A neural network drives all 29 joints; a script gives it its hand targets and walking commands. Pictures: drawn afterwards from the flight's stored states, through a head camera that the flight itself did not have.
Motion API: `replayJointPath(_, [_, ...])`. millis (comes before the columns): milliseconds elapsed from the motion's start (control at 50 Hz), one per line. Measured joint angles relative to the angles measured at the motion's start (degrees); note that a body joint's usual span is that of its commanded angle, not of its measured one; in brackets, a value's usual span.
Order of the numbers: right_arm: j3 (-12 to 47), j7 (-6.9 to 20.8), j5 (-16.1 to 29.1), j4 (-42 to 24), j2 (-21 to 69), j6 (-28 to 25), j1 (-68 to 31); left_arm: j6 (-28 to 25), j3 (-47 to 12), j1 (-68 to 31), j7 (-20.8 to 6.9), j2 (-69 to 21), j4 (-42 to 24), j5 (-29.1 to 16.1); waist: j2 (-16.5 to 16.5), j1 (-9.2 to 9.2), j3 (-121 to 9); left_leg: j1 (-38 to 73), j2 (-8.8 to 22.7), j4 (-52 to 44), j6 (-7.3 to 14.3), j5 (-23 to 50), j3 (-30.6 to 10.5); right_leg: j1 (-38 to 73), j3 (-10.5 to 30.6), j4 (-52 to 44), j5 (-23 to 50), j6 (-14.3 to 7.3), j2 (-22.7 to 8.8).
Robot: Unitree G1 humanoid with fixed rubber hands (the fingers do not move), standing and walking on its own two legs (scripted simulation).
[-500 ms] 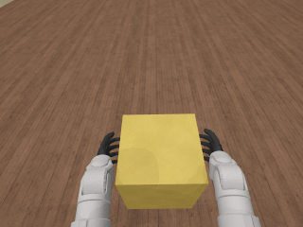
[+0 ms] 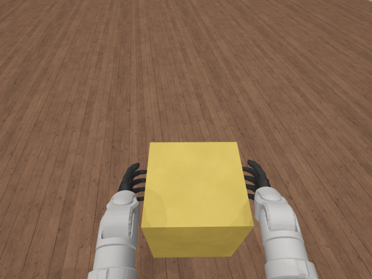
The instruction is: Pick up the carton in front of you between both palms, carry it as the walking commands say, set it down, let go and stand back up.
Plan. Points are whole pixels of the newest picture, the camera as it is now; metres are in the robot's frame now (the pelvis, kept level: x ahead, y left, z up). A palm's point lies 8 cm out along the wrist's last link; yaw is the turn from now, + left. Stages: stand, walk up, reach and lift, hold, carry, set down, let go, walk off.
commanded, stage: set down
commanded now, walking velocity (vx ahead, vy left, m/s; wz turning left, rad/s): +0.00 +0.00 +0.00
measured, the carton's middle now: (193, 202) +0.31 +0.00 -0.06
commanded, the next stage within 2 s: none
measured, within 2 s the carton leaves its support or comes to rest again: neither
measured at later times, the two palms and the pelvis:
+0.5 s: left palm (132, 193) +0.35 +0.16 -0.08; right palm (240, 193) +0.34 -0.13 -0.07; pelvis -0.02 +0.03 -0.04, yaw -3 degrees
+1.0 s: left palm (133, 204) +0.40 +0.19 -0.24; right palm (220, 203) +0.40 -0.11 -0.23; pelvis -0.04 +0.00 -0.16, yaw -4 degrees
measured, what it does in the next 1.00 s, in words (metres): lowers itself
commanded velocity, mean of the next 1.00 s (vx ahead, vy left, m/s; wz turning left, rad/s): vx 0.00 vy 0.00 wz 0.00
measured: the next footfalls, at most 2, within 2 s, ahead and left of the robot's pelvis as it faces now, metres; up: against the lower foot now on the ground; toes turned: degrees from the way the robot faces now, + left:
none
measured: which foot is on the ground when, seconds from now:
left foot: down 0.00-1.00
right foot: down 0.00-1.00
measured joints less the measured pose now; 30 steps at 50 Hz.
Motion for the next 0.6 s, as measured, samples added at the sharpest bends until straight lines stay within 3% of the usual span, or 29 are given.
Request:
replayJointPath(100, [-2.15,0.46,-1.46,3.47,0.56,-0.93,-2.57,-0.21,2.25,-2.59,-0.36,-0.49,2.79,0.87,-0.45,0.22,0.08,-0.09,-1.05,1.2,0.75,-0.96,-0.11,-0.52,1.48,1.15,-0.26,0.32,-0.36])
replayJointPath(180, [-7.69,1.55,-4.53,9.24,1.7,-3.26,-7.11,-1.95,6.88,-7.51,-0.91,-1.75,8.55,2.74,-0.74,0.71,0.26,-1.07,-2.36,3.42,1.14,-2.35,-0.83,-1.95,2.9,3.48,-1.41,-0.27,-0.55])
replayJointPath(280, [-15.56,3.16,-9.26,17.44,1.58,-7.44,-14.01,-6.28,14.3,-14.84,-1.23,-3.79,17.13,6.57,-0.69,0.73,0.39,-5.31,-3.37,8.09,1.88,-4.59,-1.08,-6.28,3.92,8.06,-3.51,-0.94,-0.66])
replayJointPath(400, [-20.97,3.63,-13.33,20.95,1.93,-13.02,-19.94,-13.02,18.97,-20.83,-2.29,-3.66,22.33,9.79,-0.63,0.63,1.02,-17.26,-3.26,15.15,2.87,-6.37,-0.63,-18.09,4.42,14.94,-5.25,0.54,-0.23])
replayJointPath(500, [-20.09,2.42,-11.1,20.61,1.6,-20.06,-22.21,-20.84,17.94,-22.76,-2.38,-2.01,22.51,8.83,-0.67,0.77,1.92,-31.79,-2.82,21.08,2.69,-6.79,-1.26,-32.34,3.81,20.88,-5.81,2.04,0.53])
replayJointPath(600, [-16.01,0.02,-4.54,19.31,0.72,-26.38,-22.99,-27.66,14.67,-23.17,-1.6,0.77,21.1,4.89,-0.66,0.64,0.81,-48.13,-2.28,27.81,2.07,-7.25,-2.53,-48.31,2.53,27.73,-6.81,2.76,1.52])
